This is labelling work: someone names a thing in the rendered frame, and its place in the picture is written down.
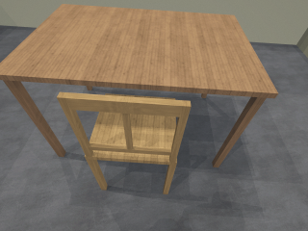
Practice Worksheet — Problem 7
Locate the chair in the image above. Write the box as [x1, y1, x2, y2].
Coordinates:
[57, 91, 192, 194]

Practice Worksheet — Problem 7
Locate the table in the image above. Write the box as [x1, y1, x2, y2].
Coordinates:
[0, 4, 278, 167]

